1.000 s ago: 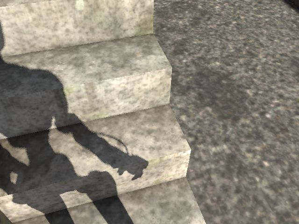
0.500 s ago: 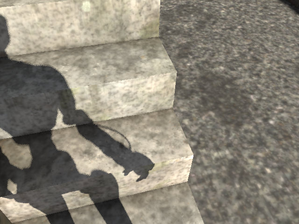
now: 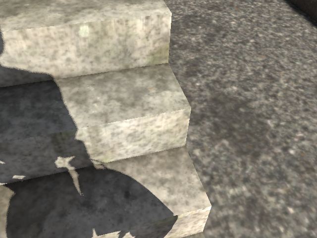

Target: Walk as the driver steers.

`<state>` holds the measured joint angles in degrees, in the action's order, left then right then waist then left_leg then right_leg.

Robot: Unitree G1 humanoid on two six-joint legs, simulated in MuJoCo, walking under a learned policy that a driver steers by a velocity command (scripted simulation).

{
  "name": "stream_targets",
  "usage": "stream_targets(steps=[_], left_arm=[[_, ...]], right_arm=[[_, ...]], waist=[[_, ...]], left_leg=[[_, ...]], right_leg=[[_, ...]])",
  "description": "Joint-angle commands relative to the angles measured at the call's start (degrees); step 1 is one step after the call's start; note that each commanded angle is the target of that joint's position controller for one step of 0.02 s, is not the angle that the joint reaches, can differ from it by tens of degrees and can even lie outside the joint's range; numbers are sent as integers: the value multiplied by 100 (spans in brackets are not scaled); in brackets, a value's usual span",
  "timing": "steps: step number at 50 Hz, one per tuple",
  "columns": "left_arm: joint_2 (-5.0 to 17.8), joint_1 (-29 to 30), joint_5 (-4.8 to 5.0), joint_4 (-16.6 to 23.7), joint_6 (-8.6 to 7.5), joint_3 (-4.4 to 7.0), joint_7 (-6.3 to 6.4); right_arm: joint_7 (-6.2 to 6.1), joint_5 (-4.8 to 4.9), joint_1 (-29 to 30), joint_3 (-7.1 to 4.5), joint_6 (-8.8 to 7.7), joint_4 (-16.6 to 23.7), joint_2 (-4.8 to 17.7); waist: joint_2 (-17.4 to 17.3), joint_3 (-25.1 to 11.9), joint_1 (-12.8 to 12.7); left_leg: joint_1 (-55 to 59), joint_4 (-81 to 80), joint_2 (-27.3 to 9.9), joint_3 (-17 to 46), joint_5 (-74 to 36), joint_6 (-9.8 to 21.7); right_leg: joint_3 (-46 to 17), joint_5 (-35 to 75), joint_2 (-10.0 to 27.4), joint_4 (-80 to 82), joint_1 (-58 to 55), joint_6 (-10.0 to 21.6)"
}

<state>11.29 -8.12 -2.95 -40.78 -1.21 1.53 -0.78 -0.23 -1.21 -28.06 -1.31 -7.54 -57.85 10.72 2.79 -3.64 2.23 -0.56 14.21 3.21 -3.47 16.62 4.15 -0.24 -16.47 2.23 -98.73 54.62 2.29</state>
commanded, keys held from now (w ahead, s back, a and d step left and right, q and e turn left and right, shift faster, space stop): w+shift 0.08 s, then w+q+shift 0.84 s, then w+shift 0.08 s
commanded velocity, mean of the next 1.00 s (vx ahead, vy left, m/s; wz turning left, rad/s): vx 0.97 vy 0.00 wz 0.67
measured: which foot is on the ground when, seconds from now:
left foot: down 0.00-0.24, up 0.26-0.66, down 0.68-1.00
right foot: up 0.00-0.18, down 0.20-0.68, up 0.70-1.00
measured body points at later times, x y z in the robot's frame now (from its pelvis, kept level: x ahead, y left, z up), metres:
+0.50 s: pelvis +0.34 -0.07 +0.18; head +0.32 -0.07 +0.63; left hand +0.26 +0.17 +0.03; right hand +0.62 -0.21 +0.14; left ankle +0.34 +0.04 -0.17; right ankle +0.33 -0.15 -0.55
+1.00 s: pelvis +0.57 -0.02 +0.37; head +0.60 +0.00 +0.81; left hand +0.76 +0.27 +0.36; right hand +0.72 -0.25 +0.24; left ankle +0.53 +0.02 -0.35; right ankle +0.59 -0.12 -0.24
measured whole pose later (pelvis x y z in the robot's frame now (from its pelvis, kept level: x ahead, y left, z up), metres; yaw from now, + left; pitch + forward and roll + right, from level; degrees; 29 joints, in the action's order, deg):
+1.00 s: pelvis +0.57 -0.02 +0.37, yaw +36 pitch +7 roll +0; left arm 9.3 6.9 -1.1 -28.6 -7.9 -3.1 -3.5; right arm -2.8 1.1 -21.7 -4.7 -4.0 -47.4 13.1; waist -0.4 -2.5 8.4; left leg -25.2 39.0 13.2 11.3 18.8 10.5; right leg 0.7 -27.3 -3.9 -79.9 41.7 -0.4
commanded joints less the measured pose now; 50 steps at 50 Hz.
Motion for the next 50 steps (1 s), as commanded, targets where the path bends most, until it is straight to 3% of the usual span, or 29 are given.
stream_targets(steps=[1, 5, 7, 8, 10, 11, 12, 13, 14, 15, 16, 18, 19, 23, 27, 28, 32, 33, 34, 35, 36, 37, 39, 40, 41, 46, 48, 49, 50], left_arm=[[-45, 1292, 48, 999, -4, -101, 165], [-260, 2667, 158, 1865, -171, -353, 263], [-103, 2672, 73, 2116, -65, -549, 60], [-373, 2418, 191, 2009, 1, -616, 42], [523, -761, 179, 1213, 51, -14, 59], [913, -1789, 84, 882, 38, 236, 79], [1670, -2215, 89, 426, -65, 537, 150], [2028, -1879, 162, 288, 11, 677, 121], [1678, -1244, 218, 262, 33, 630, 33], [1084, -741, 290, 26, 23, 458, 11], [554, -603, 152, -260, -79, 330, 32], [-147, -568, -156, -767, -321, 99, -5], [-260, -783, -155, -983, -451, 45, -49], [12, -1285, -59, -1262, -776, 36, -98], [363, -1306, -22, -1231, -606, -6, -190], [305, -1249, -9, -1289, -523, -26, -118], [1866, -609, 404, -576, -386, 298, 375], [1958, -298, 481, -143, -341, 347, 344], [1806, -374, 456, 139, -364, 431, 192], [1289, -400, 249, 176, -308, 353, 24], [250, 29, 54, 981, -285, 86, -237], [159, 71, -226, 1271, -392, 29, -315], [204, -582, -431, 924, -499, -2, -277], [82, -352, -454, 1192, -470, -103, -150], [346, 278, -466, 1139, -504, -95, -44], [539, 1607, 5, 1599, -765, -127, -114], [270, 1729, -24, 1658, -828, -289, -297], [-27, 2067, 499, 1777, -751, -428, -312], [-67, 1937, 506, 1709, -754, -424, -343]], right_arm=[[-42, -16, -204, -116, -138, 135, 786], [27, -72, -450, -78, -152, -238, 805], [-48, 205, -237, 33, 45, -238, 677], [-70, 355, -126, 34, 16, -87, 827], [84, 293, 306, -307, -274, 413, 2153], [150, 508, 524, -452, -324, 391, 2242], [360, 655, 518, -364, -378, 765, 1439], [444, 415, 1013, -383, -414, 1050, 811], [378, 275, 800, -282, -350, 1306, 193], [319, 139, 1163, -208, -202, 1441, -26], [210, 13, 1482, -118, -58, 1647, -282], [143, 29, 1843, 7, 146, 2122, -517], [146, 43, 1840, 99, 245, 2212, -757], [-124, 238, 2229, 40, 595, 2289, -626], [-219, 194, 3184, 131, 809, 2789, -541], [-257, 330, 3551, 131, 908, 2936, -482], [-247, 389, 1651, -205, 951, 2444, 315], [-234, 377, 1197, -303, 873, 2328, 589], [-174, 142, 831, -472, 777, 2477, 940], [20, 90, 1467, -618, 781, 2386, 999], [125, 227, 2434, -542, 731, 2334, 982], [86, 297, 2850, -471, 772, 2554, 913], [-83, 110, 2685, -416, 693, 2250, 604], [-142, 2, 2448, -322, 543, 2020, 520], [-152, 100, 1655, -335, 430, 1760, 434], [-337, -133, 331, -631, 177, 1172, 1000], [-451, -173, 346, -465, 185, 1228, 534], [-148, 653, 406, -283, 357, 1160, 485], [-137, 633, 814, -208, 441, 1213, 313]], waist=[[-545, 1375, -155], [-536, 1778, -52], [-40, 1401, -128], [-117, 591, -129], [-1257, -1758, -1662], [-1496, -2524, -2262], [200, -2776, -1918], [1535, -3076, -1568], [933, -2690, -919], [-93, -1656, -623], [-514, -556, -424], [-358, 216, -47], [-421, 454, 118], [-751, 982, 107], [-408, 1175, 359], [95, 1127, 352], [1362, -788, 1220], [1004, -1344, 1219], [922, -1525, 1244], [98, -804, 1063], [-1149, -5, 23], [-482, -14, -261], [-45, 55, -519], [-314, 200, -553], [22, 45, 156], [-333, -479, 642], [-596, -570, 563], [-330, -657, 279], [-428, -667, -3]], left_leg=[[325, -691, -2269, 1511, 155, 1279], [499, -1102, -2145, 857, -949, 633], [-1500, -2301, -1357, 210, -2750, 782], [-2299, -2248, -1291, 247, -4979, 959], [-1327, 1321, -1810, 472, -12364, 930], [-952, 3166, -1669, 634, -12046, 526], [-2641, 5711, -408, 711, -7706, 180], [-2918, 8371, 541, 884, -1926, 46], [-3579, 9906, 167, 1340, -2039, 56], [-4005, 10357, -215, 902, -2304, 121], [-4552, 10530, -470, 812, -2045, 222], [-5208, 11525, -509, 843, -761, 370], [-5591, 11949, -549, 903, -593, 489], [-7154, 12953, -52, 782, -115, 597], [-6828, 10318, 141, -238, -740, 627], [-6179, 9666, 225, -612, -933, 608], [-3369, 7925, 151, -1246, 838, 800], [-2175, 7003, 426, -705, 1141, 770], [-1094, 4867, 571, 182, 1285, 742], [-1091, 3873, 598, 1201, 1960, 1213], [-1590, 3231, 277, 3252, 601, 1635], [-1982, 2164, 2, 3621, 2128, 1703], [-3370, 1842, -228, 4351, 3079, 1593], [-3621, 1557, -146, 4647, 2889, 1664], [-2313, 1628, 332, 4549, 2068, 1483], [323, 1727, -146, 4450, -1014, 1911], [-147, 1706, -249, 3784, -1242, 1915], [-615, 1501, 57, 3339, -2054, 1510], [-1457, 1549, 56, 3123, -2571, 1465]], right_leg=[[-188, -1114, 144, -2543, 3404, 77], [238, -2349, 439, -2089, 4465, 439], [1236, -1310, 455, 1260, 919, 484], [1373, -824, 99, 2318, -1809, 456], [1364, -275, -834, 2075, -4845, 490], [449, -555, -606, 2956, -5388, 634], [-2450, -2118, 953, 5228, -6218, 740], [-5018, -2594, 1947, 7776, -5778, 369], [-5387, -3040, 2115, 8165, -5261, 413], [-4548, -3650, 1981, 7738, -4374, 669], [-3631, -3298, 2017, 7419, -3511, 684], [-2326, -2021, 1947, 7676, -2727, 677], [-1765, -1199, 1974, 7741, -2696, 469], [-132, 366, 2010, 8089, -3521, 44], [1965, 1901, 763, 8473, -3361, -829], [2392, 3211, 607, 8694, -3025, -844], [2359, 10869, 1477, 7321, -4916, 27], [2155, 10755, 1540, 6364, -4877, 387], [1507, 8212, 1409, 4787, -4625, 252], [1067, 3122, 584, 2357, -3228, 93], [287, 793, -617, 870, -956, -203], [-171, 1198, -534, 747, -686, -204], [-381, 1407, -457, 255, -895, -50], [-430, 1259, -445, -375, -649, -52], [-250, 849, -450, 341, -353, -51], [-531, -1216, -580, 1129, 677, -204], [-322, -2137, -421, 1511, 362, -280], [845, -1220, -819, 2518, -446, -312], [979, -803, -829, 2836, -1326, -343]])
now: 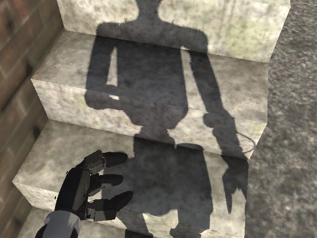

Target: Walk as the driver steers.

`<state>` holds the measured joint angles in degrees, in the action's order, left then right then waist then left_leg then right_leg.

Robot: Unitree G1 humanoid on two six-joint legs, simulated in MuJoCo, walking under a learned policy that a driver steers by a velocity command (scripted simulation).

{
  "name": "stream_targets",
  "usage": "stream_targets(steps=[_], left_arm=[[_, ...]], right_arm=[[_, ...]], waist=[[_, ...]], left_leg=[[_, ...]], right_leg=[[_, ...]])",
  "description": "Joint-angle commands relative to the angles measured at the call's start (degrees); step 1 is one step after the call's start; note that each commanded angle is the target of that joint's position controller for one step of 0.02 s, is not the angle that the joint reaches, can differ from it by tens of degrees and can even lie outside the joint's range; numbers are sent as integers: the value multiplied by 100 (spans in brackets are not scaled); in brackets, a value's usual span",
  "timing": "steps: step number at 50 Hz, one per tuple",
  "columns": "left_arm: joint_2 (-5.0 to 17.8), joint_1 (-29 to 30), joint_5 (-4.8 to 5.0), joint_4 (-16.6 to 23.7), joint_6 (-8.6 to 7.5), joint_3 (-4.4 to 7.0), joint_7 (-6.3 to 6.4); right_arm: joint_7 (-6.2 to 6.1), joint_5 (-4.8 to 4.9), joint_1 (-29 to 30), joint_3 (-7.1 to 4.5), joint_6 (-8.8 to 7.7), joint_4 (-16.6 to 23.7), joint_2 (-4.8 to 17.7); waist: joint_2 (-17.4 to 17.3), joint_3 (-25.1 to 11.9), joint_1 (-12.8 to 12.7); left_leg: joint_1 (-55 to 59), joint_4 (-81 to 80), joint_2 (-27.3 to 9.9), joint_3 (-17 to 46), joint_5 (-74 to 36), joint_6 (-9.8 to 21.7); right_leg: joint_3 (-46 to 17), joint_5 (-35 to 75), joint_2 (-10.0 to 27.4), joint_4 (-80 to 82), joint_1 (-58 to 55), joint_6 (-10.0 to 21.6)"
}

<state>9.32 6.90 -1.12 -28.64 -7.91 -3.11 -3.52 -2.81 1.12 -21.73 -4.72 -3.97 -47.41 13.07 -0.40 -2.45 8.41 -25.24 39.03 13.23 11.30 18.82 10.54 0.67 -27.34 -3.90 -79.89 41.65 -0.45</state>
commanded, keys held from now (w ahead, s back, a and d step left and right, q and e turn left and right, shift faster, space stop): w+shift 1.00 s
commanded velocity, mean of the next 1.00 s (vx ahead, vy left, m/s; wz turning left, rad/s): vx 0.58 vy -0.19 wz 0.17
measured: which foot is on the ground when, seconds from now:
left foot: down 0.00-0.02, up 0.04-0.24, down 0.26-0.72, up 0.74-1.00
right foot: up 0.00-0.06, down 0.08-0.30, up 0.32-0.70, down 0.72-1.00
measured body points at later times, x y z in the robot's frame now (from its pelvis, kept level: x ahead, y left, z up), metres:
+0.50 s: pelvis +0.25 -0.03 +0.18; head +0.27 -0.07 +0.63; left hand +0.44 +0.22 +0.14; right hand +0.30 -0.29 +0.02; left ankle +0.16 +0.01 -0.52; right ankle +0.20 -0.13 -0.29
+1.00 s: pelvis +0.43 -0.06 +0.39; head +0.46 -0.06 +0.84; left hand +0.40 +0.18 +0.26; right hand +0.71 -0.21 +0.33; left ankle +0.48 +0.09 -0.09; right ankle +0.47 -0.14 -0.33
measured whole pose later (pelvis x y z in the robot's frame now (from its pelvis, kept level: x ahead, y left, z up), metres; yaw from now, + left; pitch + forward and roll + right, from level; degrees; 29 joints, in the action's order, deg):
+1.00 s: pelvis +0.43 -0.06 +0.39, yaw +7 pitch +0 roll +2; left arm 10.5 -22.1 -2.4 -45.4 1.4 1.6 -4.7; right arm -5.3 4.5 -4.3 0.6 -4.5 -32.4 11.8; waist 1.1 2.4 -8.5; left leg -60.5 108.1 8.9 3.8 15.3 -6.0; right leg -3.9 -20.3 -2.1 -42.4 22.7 7.4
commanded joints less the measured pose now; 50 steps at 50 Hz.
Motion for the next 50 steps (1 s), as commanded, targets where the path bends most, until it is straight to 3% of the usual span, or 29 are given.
stream_targets(steps=[1, 3, 4, 5, 6, 8, 9, 10, 11, 12, 13, 14, 15, 16, 18, 20, 22, 26, 27, 31, 33, 34, 35, 36, 37, 38, 43, 48, 50], left_arm=[[104, -469, 461, 351, -56, 23, 5], [944, -3521, 858, -658, -260, 525, 64], [806, -2765, 336, -1334, -103, 316, 19], [709, -2355, -126, -1811, 129, 188, -75], [555, -2470, -332, -1882, 152, 90, -185], [678, -2568, -394, -2083, 283, 207, 153], [1072, -2856, -697, -2119, -140, 550, 516], [929, -2399, 41, -2435, -132, 269, 126], [638, -2190, 218, -2518, -268, 261, 41], [1186, -1653, 322, -2406, -283, 371, 103], [2410, -2780, 694, -2509, -452, 742, 222], [2518, -2636, 639, -2509, -433, 634, 233], [2665, -1245, 447, -1839, -248, 522, 200], [2657, -1462, 51, -1827, -140, 563, 23], [609, 27, 140, -611, -305, 120, -106], [424, -1324, -13, -620, -466, -39, -49], [933, -1114, 209, -92, -463, 23, 168], [0, -576, 508, 762, 24, -366, 465], [252, -376, 402, 1427, 313, -220, 340], [89, 727, 623, 2372, 570, -163, 255], [671, -671, 753, 2191, 1064, -10, 110], [328, -471, 1137, 1851, 835, -53, 114], [696, -1687, 1010, 1441, 837, 299, 237], [1165, -2643, 490, 870, 875, 576, 288], [1305, -1642, -120, 575, 716, 600, 104], [1563, -2151, -366, 333, 954, 650, 257], [56, -1666, -89, -1007, 921, 419, 90], [-137, -1537, -138, -825, 718, 343, -185], [124, -1799, -123, -812, 688, 343, -215]], right_arm=[[-74, 534, 936, 250, 112, 536, 16], [-59, 313, 2455, 409, -250, 1035, 210], [58, 94, 2725, 461, -392, 1225, -194], [35, 233, 2323, 540, -405, 1661, -513], [114, 514, 2062, 447, -245, 2262, -126], [282, 599, 2799, 608, -31, 3417, -298], [95, -318, 2130, 658, 129, 2655, -64], [326, 308, 2811, 605, 223, 3291, -6], [349, 330, 3126, 645, 252, 3224, 50], [306, 239, 2293, 538, 367, 3211, 452], [108, 249, 1727, 686, 558, 3131, 546], [-16, 356, 618, 329, 574, 2605, 748], [-302, 214, -1394, -75, 479, 1709, 1512], [-309, -576, -2079, -139, 534, 995, 1907], [-203, -867, -336, 291, 217, 627, 921], [-109, -570, 996, 431, -9, 339, 130], [-58, -318, 855, 275, -135, -162, 546], [20, -193, 532, 302, 61, -303, 433], [-34, -283, -480, 45, 144, -506, 1079], [-188, -178, -1155, 9, 223, -330, 1210], [-357, 393, 214, -197, 263, 748, 1959], [-427, 571, -381, -36, 145, 794, 1816], [-425, 431, 102, -201, 61, 869, 2134], [-386, 207, 717, -274, -10, 812, 2083], [-208, -261, 148, -56, -22, 1076, 1476], [-137, -331, 594, 89, -152, 1367, 1302], [188, -121, 656, 588, -388, 1715, -311], [-334, 480, 1054, 337, 38, 1442, 523], [-397, 427, 1231, 269, 78, 1403, 405]], waist=[[-32, -885, -1393], [1226, -1114, -3412], [642, 1052, -2439], [871, 1426, -1356], [767, 361, -802], [322, -1113, -615], [-190, -1649, -357], [-4, 242, -235], [109, 990, -187], [-118, 261, 749], [-187, -789, 479], [740, -1191, 1089], [-932, -2388, 2480], [-2431, -4150, 2088], [-799, -1213, 826], [688, 291, -696], [-30, 515, -626], [812, 858, -1121], [1139, 723, -771], [169, 837, -695], [1093, -352, -2061], [868, -857, -1706], [-274, -882, -2215], [681, -912, -3131], [2034, -3072, -2102], [1769, -3424, -2364], [329, 145, -858], [424, 760, -1174], [620, 542, -1196]], left_leg=[[-1030, -705, -865, 983, -2678, 618], [-3860, 3225, 111, -426, -1219, -377], [-4744, 6144, 96, -1145, 487, -434], [-5247, 9015, 33, -1403, 1674, -464], [-6371, 9544, -140, -1780, 2465, -428], [-6529, 8562, -1003, -1799, 2845, -718], [-5163, 8403, -838, -1173, 2073, -475], [-5130, 7624, -821, -2029, 2253, -857], [-3967, 6311, -581, -2407, 2347, -816], [-436, 4131, -610, -2407, 1727, -678], [1679, 2190, 1, -2899, 2339, -828], [3494, 1892, 252, -2720, 2471, -1048], [4930, 874, -1150, 434, 1335, -230], [5388, -549, -2219, 2895, -1904, -1], [3466, 50, -1332, 1707, -3407, 165], [1410, -307, -1686, 1683, -3290, -314], [2004, -720, -1569, 2196, -3148, -60], [1364, -1919, -1999, 843, -3051, 200], [1842, -2305, -2168, 1279, -5311, -182], [4492, -1941, -2413, 682, -6485, 25], [1240, -1783, -1488, -581, -7848, -558], [-870, -2266, -2126, 355, -8984, -276], [-1039, -1605, -2499, 409, -10777, -223], [-728, 1408, -1730, 153, -6164, -274], [-1966, 5893, -295, 536, -509, -810], [-1694, 7022, -35, -218, -262, -848], [-3131, 8252, -281, -386, -273, -957], [-3190, 7108, -407, -941, -260, -1826], [-2802, 6600, -396, -1213, -540, -1827]], right_leg=[[240, -18, 328, 3213, -2801, 216], [-1249, 3050, 1597, 5965, -7725, 444], [-291, 4184, 1928, 7857, -5949, 213], [117, 6946, 1952, 7638, -5335, 61], [561, 11049, 1947, 4924, -7082, -413], [-17, 8502, 2102, 5120, -7543, -65], [320, 8690, 2295, 5645, -7106, 74], [79, 7365, 1771, 6605, -5008, 135], [626, 8183, 1275, 7228, -3423, 154], [1177, 9841, 911, 6997, -1896, -24], [875, 11379, 1018, 6705, -2068, -121], [690, 12053, 1395, 5282, -1497, 793], [893, 10942, 575, 1656, -471, 384], [-291, 1306, -491, -447, -968, 512], [-483, 316, -764, -2556, 1400, 77], [-1194, 1519, -522, -3207, 1564, 360], [-1380, 1016, -376, -4189, 1994, -82], [-497, -57, -31, -3782, 2876, 136], [-345, 90, -372, -5384, 2715, 196], [-845, -1291, -57, -5530, 5639, 444], [394, -1849, 40, 1044, -714, 936], [1134, -651, -612, 157, -3803, 268], [339, -1243, -274, 436, -4607, 367], [-1031, -517, 359, 2808, -4308, 1120], [-4113, 1251, 1645, 3437, -5598, 2158], [-4881, 1024, 1466, 4014, -5064, 1930], [-3557, -1254, 875, 4880, -1568, 1319], [-2077, 175, 1024, 5673, -829, 1797], [-1913, 401, 1141, 5573, -1064, 1838]])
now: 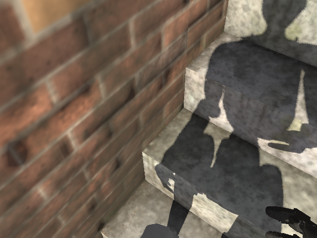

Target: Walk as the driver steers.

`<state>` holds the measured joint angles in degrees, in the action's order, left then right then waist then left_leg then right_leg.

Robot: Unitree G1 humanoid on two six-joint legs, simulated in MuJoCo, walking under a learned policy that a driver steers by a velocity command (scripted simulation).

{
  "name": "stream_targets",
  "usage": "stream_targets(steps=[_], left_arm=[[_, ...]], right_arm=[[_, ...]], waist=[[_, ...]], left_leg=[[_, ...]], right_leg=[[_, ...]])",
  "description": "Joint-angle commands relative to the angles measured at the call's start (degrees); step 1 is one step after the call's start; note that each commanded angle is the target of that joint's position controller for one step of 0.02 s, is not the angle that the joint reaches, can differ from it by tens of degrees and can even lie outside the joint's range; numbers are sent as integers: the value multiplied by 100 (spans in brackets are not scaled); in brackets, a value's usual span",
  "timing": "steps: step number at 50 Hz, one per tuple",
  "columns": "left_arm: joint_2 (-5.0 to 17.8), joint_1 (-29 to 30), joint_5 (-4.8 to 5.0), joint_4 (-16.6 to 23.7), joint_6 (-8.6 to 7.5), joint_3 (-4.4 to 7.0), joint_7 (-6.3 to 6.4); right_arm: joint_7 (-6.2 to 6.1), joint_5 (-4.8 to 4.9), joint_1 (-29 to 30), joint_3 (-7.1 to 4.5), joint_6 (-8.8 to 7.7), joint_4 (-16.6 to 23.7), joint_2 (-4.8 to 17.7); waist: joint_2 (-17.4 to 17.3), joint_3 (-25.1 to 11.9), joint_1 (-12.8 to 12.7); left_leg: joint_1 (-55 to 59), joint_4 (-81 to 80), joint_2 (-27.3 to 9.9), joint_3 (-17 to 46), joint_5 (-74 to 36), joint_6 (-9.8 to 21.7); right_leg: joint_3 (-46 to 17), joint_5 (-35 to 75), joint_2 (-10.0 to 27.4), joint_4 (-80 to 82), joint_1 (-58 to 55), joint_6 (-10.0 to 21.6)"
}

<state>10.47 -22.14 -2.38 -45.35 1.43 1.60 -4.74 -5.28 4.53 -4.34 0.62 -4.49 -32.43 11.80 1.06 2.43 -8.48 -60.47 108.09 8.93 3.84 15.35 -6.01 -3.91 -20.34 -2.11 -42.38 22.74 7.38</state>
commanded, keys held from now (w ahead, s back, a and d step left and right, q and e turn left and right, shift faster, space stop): w+shift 0.08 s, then w+e+shift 0.58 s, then e+shift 0.06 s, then shift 0.28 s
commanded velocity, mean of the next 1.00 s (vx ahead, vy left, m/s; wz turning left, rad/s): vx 0.48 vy -0.32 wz -0.56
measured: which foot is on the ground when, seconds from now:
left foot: up 0.00-0.14, down 0.16-0.60, up 0.62-0.98, down 1.00-1.00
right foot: down 0.00-0.16, up 0.18-0.48, down 0.50-1.00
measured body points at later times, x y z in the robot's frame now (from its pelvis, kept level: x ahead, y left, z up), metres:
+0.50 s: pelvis +0.11 -0.02 +0.03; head +0.14 -0.01 +0.48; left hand +0.46 +0.12 +0.06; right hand +0.10 -0.31 -0.08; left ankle +0.11 +0.12 -0.72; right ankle +0.18 -0.19 -0.49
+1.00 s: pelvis +0.30 -0.05 +0.22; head +0.32 -0.06 +0.67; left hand +0.49 +0.18 +0.12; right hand +0.48 -0.29 +0.17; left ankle +0.39 +0.08 -0.48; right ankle +0.17 -0.18 -0.49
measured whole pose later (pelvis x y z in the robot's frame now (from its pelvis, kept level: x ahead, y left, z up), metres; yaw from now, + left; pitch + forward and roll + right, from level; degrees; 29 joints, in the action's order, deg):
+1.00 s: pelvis +0.30 -0.05 +0.22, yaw -27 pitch +6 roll +0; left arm 16.5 -19.5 -0.8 -41.2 -4.5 2.0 1.8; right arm 7.5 -2.9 0.7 4.2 0.2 -29.8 7.9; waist -1.0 -4.1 -5.3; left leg -30.8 44.7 -2.1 3.4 -2.7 -1.1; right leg -16.5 -12.0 -3.4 -39.5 19.0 1.7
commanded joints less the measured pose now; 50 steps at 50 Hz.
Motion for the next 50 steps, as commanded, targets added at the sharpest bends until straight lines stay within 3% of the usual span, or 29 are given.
stream_targets(steps=[1, 4, 6, 7, 8, 9, 10, 11, 12, 13, 14, 16, 20, 22, 25, 26, 27, 29, 31, 32, 33, 34, 36, 39, 40, 43, 46, 48, 50], left_arm=[[232, 1343, -167, 1282, -158, -124, -163], [539, 1338, 21, 1513, -183, -131, -94], [645, 1540, 24, 1550, -303, -223, 30], [631, 1415, 249, 1458, -260, -281, 74], [368, 1228, 373, 1468, -358, -342, 91], [-128, 1307, 181, 1626, -473, -338, 90], [-219, 505, 237, 1922, -580, -219, 51], [574, 407, 429, 2209, -629, -27, -5], [755, 1298, 580, 2650, -450, 54, -109], [773, 2206, 502, 2912, -269, 45, -176], [755, 2542, 529, 2838, -247, 15, -177], [806, 2752, 593, 2923, -171, 74, -131], [817, 3458, 633, 3309, 259, 26, -170], [958, 3177, 606, 3049, 367, 76, -205], [-437, 3357, 310, 3024, 316, -544, -430], [-361, 2854, 367, 2695, 157, -457, -509], [-122, 2305, 92, 2472, 308, -251, -226], [112, 1275, -242, 2401, 311, -96, -203], [911, -151, -334, 2110, 312, 231, -105], [1417, -206, -275, 2230, 231, 417, 38], [1598, 480, 3, 2337, 110, 490, 158], [1630, 913, 208, 1843, -162, 478, 445], [1118, 504, 172, 1268, -475, 417, 620], [655, -9, 228, 654, -714, 320, 529], [54, 850, 150, 1084, -574, -254, 417], [779, 969, 68, 1049, -554, -147, 380], [1545, 1410, -237, 1153, -697, 162, 628], [1511, 759, 175, 1072, -739, 296, 824], [1482, -396, 380, 324, -655, 431, 615]], right_arm=[[-207, 209, -1181, -489, 172, -570, 806], [-370, 213, -1728, -476, 182, -818, 579], [-533, 77, -2099, -539, 151, -752, 366], [-484, 32, -2530, -606, 157, -742, 489], [-376, -87, -2342, -571, 137, -770, 731], [-324, -272, -1905, -251, 166, -723, 337], [-382, -352, -1815, -179, 430, -328, 346], [-565, -271, -1874, -642, 632, -246, 1350], [-705, -266, -1754, -679, 538, -382, 1364], [-749, -380, -1879, -535, 362, -679, 984], [-682, -572, -1892, -434, 159, -829, 760], [-713, -718, -1630, -292, 84, -887, 524], [-649, -635, -1284, -232, 239, -752, 1099], [-643, -596, -1339, -368, 308, -607, 1448], [-658, -196, -2169, -989, 700, -862, 2215], [-584, -138, -2334, -920, 759, -1137, 1873], [-482, -757, -3120, -772, 660, -1616, 1576], [-427, -503, -2600, -785, 701, -1503, 1849], [-295, -468, -973, -722, 704, -785, 1651], [-1, -464, 506, -694, 659, -64, 1388], [196, -711, 1330, -576, 624, 437, 864], [644, -1238, 2192, -398, 338, 1336, 372], [712, -1174, 934, -248, 10, 934, 54], [481, -904, 492, -210, 62, 801, 161], [958, -638, 601, -100, 134, 498, 633], [1170, -760, -109, 180, 88, 452, 264], [1269, -334, -579, 82, 119, 407, 333], [1208, -794, -213, 39, 554, 401, 503], [1321, -971, -1449, -20, 858, -468, 201]], waist=[[506, -346, 625], [643, 13, 1027], [1188, 225, 1423], [1045, -61, 1634], [-47, 18, 1431], [-244, -260, 830], [-1494, -1687, 168], [-1139, -2678, 231], [-868, -1937, 188], [-125, -664, 350], [-83, 27, 524], [-486, -383, 542], [-228, -109, -68], [-323, -91, -188], [-573, 216, 345], [-322, -73, 352], [-889, -740, 1155], [-1030, -1210, 499], [733, -1144, -553], [1690, -899, -974], [1639, -500, -811], [690, -488, -155], [664, -232, 331], [157, 162, 569], [-548, -49, 620], [-167, -1298, 1167], [37, -1143, 1388], [-97, -806, 1008], [-233, -704, 803]], left_leg=[[1894, -408, 64, -839, 71, -96], [4239, -4067, -659, -1160, -749, 183], [5218, -6070, -940, -1171, -935, 374], [5802, -8004, -970, -1108, -1058, 469], [6589, -9537, -1427, -362, -2377, 573], [6778, -8157, -1705, -102, -4433, 449], [7315, -6882, -3599, 1759, -10097, 824], [8040, -8191, -4040, 3371, -7056, 1259], [7704, -9131, -4133, 3903, -1438, 1680], [6989, -9366, -3761, 3329, 1142, 1717], [6597, -9107, -3317, 2590, 678, 1944], [6322, -8789, -2968, 1338, -475, 2163], [3906, -9190, -2233, -1302, -472, 969], [3608, -9678, -2263, -1645, -645, 997], [4807, -11639, -3054, -1542, -1479, 1347], [5731, -10954, -2864, -1831, -3251, 1353], [7792, -9496, -2897, -2276, -3960, 1492], [6594, -8474, -2751, -2246, -4416, 1416], [3899, -6200, -1660, -2097, -1168, 1261], [2317, -3731, -982, -936, 271, 1113], [1373, -1584, -712, 41, 802, 973], [586, -813, -1004, 859, -766, 1059], [355, 490, -832, 760, -791, 1034], [29, 781, -689, 365, -15, 849], [-1572, 938, -547, 1696, -19, 1127], [438, -1794, -869, 18, 878, 786], [4301, -3280, -848, -396, -1513, 159], [2698, -7755, -1059, -233, -1528, 377], [4837, -10278, -563, -1017, -3721, 651]], right_leg=[[-1008, -222, 830, 1752, 954, 1182], [-426, 9, 604, 1964, 1522, 783], [-679, 2619, 810, 1173, 1451, 886], [-575, 4086, 624, 151, 891, 777], [-220, 1215, -93, -2144, 1524, 506], [-521, -52, -357, -5165, 2693, 64], [-1017, -1225, -601, -8261, 3541, -398], [-1264, -180, -440, -9418, 4446, -735], [-1197, 366, -169, -9974, 5531, -931], [-1203, 959, 2, -9984, 6155, -912], [-1279, 1286, -125, -10297, 6350, -933], [-1185, 1157, -356, -11504, 6050, -1044], [-503, 1942, 325, -8440, 4011, -930], [-189, 2229, 367, -6824, 2848, -830], [639, -1604, 411, -3870, 2042, -16], [861, -2042, 22, -4281, 2165, 380], [1081, -3181, -200, -3028, 2511, 412], [188, -2309, -471, -1775, 633, 687], [-2955, -4494, 259, 474, -744, 1529], [-4779, -4559, 800, 2083, -808, 2028], [-5220, -3890, 923, 2474, -382, 2105], [-6013, -4381, 1170, 2639, 197, 888], [-5697, -3460, 844, 2329, 45, 738], [-3693, -508, 478, 1731, -166, 808], [-3883, 2295, 756, 114, -243, 1184], [-1579, 3538, 531, 1088, 267, 479], [-1214, 3562, 86, 1763, 2446, -113], [-1330, 5553, -91, 286, -1226, -453], [-1295, 6232, -416, -487, -1498, -61]])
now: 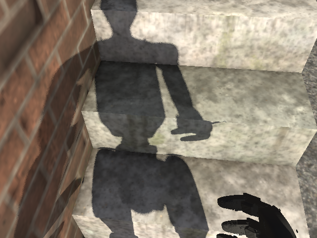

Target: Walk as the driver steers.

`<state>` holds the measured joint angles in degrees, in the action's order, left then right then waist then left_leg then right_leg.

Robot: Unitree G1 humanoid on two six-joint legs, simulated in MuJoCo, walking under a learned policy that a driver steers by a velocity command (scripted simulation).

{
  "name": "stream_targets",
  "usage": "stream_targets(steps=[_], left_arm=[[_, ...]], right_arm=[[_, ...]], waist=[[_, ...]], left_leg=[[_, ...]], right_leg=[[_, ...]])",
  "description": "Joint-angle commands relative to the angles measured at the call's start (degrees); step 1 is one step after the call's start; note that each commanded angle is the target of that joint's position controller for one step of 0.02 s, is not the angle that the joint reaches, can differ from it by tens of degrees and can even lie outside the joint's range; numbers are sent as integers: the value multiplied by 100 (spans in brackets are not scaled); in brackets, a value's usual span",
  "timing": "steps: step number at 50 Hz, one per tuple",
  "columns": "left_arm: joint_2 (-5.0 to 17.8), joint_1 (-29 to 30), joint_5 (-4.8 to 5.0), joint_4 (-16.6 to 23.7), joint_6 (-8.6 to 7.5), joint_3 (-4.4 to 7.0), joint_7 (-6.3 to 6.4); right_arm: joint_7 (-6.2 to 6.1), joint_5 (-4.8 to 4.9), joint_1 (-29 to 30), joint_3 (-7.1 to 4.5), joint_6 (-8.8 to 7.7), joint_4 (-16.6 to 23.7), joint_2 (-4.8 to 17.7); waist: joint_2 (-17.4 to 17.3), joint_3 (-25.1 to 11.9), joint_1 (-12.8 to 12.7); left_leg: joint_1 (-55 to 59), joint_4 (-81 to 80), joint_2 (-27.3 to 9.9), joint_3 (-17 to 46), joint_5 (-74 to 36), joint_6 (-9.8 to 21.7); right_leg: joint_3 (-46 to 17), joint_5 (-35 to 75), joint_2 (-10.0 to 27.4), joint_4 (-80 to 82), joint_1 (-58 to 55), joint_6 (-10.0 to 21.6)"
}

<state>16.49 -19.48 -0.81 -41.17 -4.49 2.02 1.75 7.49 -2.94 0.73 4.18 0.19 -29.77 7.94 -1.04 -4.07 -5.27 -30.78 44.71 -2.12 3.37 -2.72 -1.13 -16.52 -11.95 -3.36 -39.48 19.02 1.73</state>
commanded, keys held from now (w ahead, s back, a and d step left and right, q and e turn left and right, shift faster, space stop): shift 1.00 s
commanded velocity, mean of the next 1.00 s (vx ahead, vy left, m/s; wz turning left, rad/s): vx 0.06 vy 0.00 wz -0.07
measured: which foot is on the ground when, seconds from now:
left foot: down 0.00-0.54, up 0.56-0.94, down 0.96-1.00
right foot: down 0.00-0.02, up 0.04-0.42, down 0.44-1.00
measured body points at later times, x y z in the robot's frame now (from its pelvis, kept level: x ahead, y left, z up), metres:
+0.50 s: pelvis +0.13 -0.01 +0.02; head +0.14 -0.01 +0.47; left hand +0.41 +0.14 -0.04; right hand +0.07 -0.21 -0.13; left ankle +0.01 +0.15 -0.72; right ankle +0.20 -0.13 -0.55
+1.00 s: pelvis +0.18 +0.02 +0.15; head +0.19 +0.02 +0.60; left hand +0.33 +0.23 +0.02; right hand +0.26 -0.21 +0.03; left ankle +0.23 +0.14 -0.55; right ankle +0.20 -0.13 -0.55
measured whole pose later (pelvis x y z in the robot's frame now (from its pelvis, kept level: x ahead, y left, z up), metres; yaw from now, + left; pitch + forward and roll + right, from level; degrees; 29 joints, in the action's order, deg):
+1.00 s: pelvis +0.18 +0.02 +0.15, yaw -4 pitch +2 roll +0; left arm 12.1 -10.0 0.5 -48.5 -3.4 -0.8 -2.1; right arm 10.2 2.0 -18.5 -0.2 -4.5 -41.3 10.6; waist 1.3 -1.4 0.9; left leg -27.4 47.1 1.2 1.3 21.4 -1.2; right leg -0.2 -22.4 4.2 -48.9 27.8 -3.2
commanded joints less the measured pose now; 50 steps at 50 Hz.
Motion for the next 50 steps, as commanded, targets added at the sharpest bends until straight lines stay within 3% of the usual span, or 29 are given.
stream_targets(steps=[1, 2, 3, 4, 6, 8, 10, 13, 17, 18, 19, 20, 22, 24, 26, 27, 29, 31, 35, 40, 41, 43, 44, 45, 46, 47, 48, 49, 50], left_arm=[[514, -814, 32, 30, 12, 286, -239], [113, -1501, -215, -216, -30, 217, -484], [498, -936, -148, -134, 11, 292, -576], [482, -218, 57, 50, 57, 335, -497], [263, 1153, 295, 545, 23, 200, -180], [-27, 1143, 275, 600, 95, 13, -114], [20, 1398, 149, 747, 258, -118, -28], [-178, 1794, 50, 871, 439, -270, -69], [-2, 2828, -109, 1423, 629, -355, -166], [-182, 3574, -141, 1725, 828, -533, -443], [-520, 3808, -106, 1537, 1049, -666, -617], [-744, 2931, -36, 971, 954, -691, -771], [-368, 1678, -5, 37, 749, -559, -746], [97, 2063, -21, 162, 749, -466, -680], [300, 1988, -35, -251, 804, -317, -639], [-383, 1751, -23, 323, 736, -337, -365], [-44, 1229, -217, 296, 705, -197, -178], [222, 1753, -145, 310, 578, -56, -220], [-123, 1406, -150, -202, 330, -60, -256], [-13, 1050, -90, -357, -78, 1, -112], [-488, 2238, 29, 585, -65, -360, -138], [-530, 3274, -29, 1000, -3, -563, -277], [-421, 2695, 197, 653, -43, -501, -280], [307, 1595, 292, -30, 96, -258, -160], [810, 433, 197, -650, 150, -10, -268], [631, 472, 56, -749, 179, -21, -415], [-1, 202, 110, -861, 147, -103, -471], [-90, 80, 95, -689, 32, -137, -417], [-125, 703, 227, -652, 10, -175, -382]], right_arm=[[32, -136, -2536, -469, 335, -814, 823], [237, 59, -2572, -664, 268, -943, 1328], [412, -113, -2054, -656, 162, -761, 1168], [464, -98, -1847, -535, 70, -734, 901], [384, 122, -1229, -160, -145, -865, 49], [202, 188, -896, -285, -267, -955, 351], [71, -28, -1975, -553, -356, -1476, 999], [-13, -262, -2826, -342, -463, -2067, 537], [161, -217, -2565, -345, -545, -2282, 743], [264, 174, -2229, -548, -524, -2168, 1267], [288, 87, -2870, -596, -398, -2498, 1398], [450, 223, -2667, -481, -403, -2306, 1177], [541, 246, -2863, -549, -481, -2206, 1450], [396, 148, -3783, -493, -535, -2402, 1291], [315, 80, -3735, -397, -401, -2298, 919], [-591, 383, -3119, -486, -397, -2045, 659], [-853, 525, -1953, -470, -197, -1469, 676], [-978, 430, -2065, -518, 25, -1266, 234], [-1319, 250, -1833, -659, 93, -954, 339], [-1208, 170, -1928, -709, 193, -961, 351], [-444, 134, -2310, -664, 36, -1165, 1176], [-80, 433, -2713, -600, -147, -1151, 937], [179, 398, -2532, -342, -227, -1064, 340], [405, 490, -2486, -288, -251, -1102, 232], [552, 479, -2119, -366, -332, -1126, 222], [553, 387, -2567, -355, -451, -1165, 303], [495, 326, -2237, -356, -576, -927, 587], [438, 556, -1248, -387, -681, -453, 981], [447, 627, -909, -369, -671, -326, 823]], waist=[[-389, -883, 325], [-1653, -1712, -173], [-629, -1669, 53], [-761, -1245, 212], [-160, -664, 163], [-345, -329, 60], [-621, -159, 486], [-384, 199, 682], [-195, -1, 297], [-495, 56, 212], [-766, -113, 581], [-910, 64, 374], [-881, -660, 98], [-253, -1593, 386], [241, -851, 504], [548, -712, 319], [1400, -886, -242], [1179, -661, 288], [551, 446, 591], [250, 388, 861], [54, -150, 623], [273, -315, 1315], [334, -129, 1135], [357, 161, 898], [717, 418, 552], [537, 424, 712], [-151, 422, 456], [-896, 160, -16], [-515, 130, 147]], left_leg=[[4174, -2510, -688, -77, -5084, 1240], [5902, -614, -2049, 839, -8419, 2685], [4764, -906, -2294, 729, -6983, 2482], [4003, -1325, -2171, 521, -5066, 2164], [2681, -2021, -1815, 216, -2717, 1811], [1938, -2788, -1560, 88, -487, 1750], [2630, -3179, -1930, 742, 687, 2185], [3350, -3385, -1792, 922, 2025, 2048], [2403, -3606, -1550, 56, 705, 1754], [1343, -4289, -1466, -308, 589, 1704], [831, -4564, -1675, 16, 430, 1965], [1226, -4259, -1424, -368, -1290, 1634], [2359, -2951, -999, -979, -5279, 1174], [2006, -2275, -658, -1004, -5130, 818], [1524, -1943, -248, -1059, -2049, 508], [938, -890, -591, -1345, -2805, 553], [483, 1918, -174, -607, 1062, 460], [203, 5097, 112, 491, 2259, 91], [-1315, 6415, 431, 275, 2206, 109], [-1170, 5572, 298, 596, 1731, 108], [-1418, 5558, 241, 818, 1708, -503], [-421, 3318, -108, 478, 2074, -1041], [-302, 371, -116, -198, 3838, -1155], [569, -1166, 317, -871, 3461, -1066], [1827, -486, 659, -1183, 3002, -893], [1782, -844, 399, -533, 2119, -570], [1379, -1530, 2, 631, 1306, 175], [968, -2128, -671, 2261, 1915, 861], [392, -2313, -793, 2628, 3124, 995]], right_leg=[[107, 3313, -341, -2191, 484, 203], [830, -2111, -870, -4900, 2932, -417], [894, -2150, -435, -6963, 3799, -392], [951, -2107, -175, -7566, 4260, -345], [829, -2562, 98, -7657, 4321, -216], [987, -2569, 310, -7141, 4054, -351], [870, -2409, 271, -8120, 5370, -67], [549, -1315, 333, -8197, 6876, 585], [1264, -1229, 1095, -5910, 6084, 616], [2044, -4546, 909, -4517, 4698, 474], [2443, -4223, 740, -4888, 3803, 540], [2711, -2835, 590, -5126, 3284, 405], [2335, -164, 432, -4239, 2327, 647], [1497, 1597, 592, -3356, 901, 1002], [796, -205, 926, -1850, 1007, 947], [57, -941, 1060, -2114, 311, 934], [-1312, -118, 1762, 49, 544, 1397], [-1521, 483, 1989, 716, 1168, 1602], [-719, -1288, 1891, 539, 1399, 1008], [108, 373, 1870, 549, 815, 985], [-271, -307, 1712, 705, 1659, 1313], [285, -1567, 1499, 962, 2037, 554], [734, -1976, 1206, 1320, 1072, 121], [845, -3010, 948, 1133, 1072, 26], [855, -3905, 998, 1387, 1751, -28], [947, -3523, 1098, 659, 1573, -90], [1287, -2196, 864, -580, 1385, -183], [1782, -1147, 644, -766, 1349, -616], [1501, -554, 818, -987, 848, -781]])
Keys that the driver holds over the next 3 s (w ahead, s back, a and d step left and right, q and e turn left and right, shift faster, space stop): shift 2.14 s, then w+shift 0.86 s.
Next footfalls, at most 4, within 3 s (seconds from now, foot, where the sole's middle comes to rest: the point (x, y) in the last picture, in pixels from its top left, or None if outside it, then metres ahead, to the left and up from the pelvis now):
0.44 right None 0.24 -0.14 -0.59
0.96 left None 0.27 0.13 -0.59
2.74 left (168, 189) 0.52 0.06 -0.39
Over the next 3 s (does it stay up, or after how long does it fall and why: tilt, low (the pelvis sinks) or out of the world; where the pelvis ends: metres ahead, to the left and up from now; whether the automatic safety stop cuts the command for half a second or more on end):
stays up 0.52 -0.01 0.36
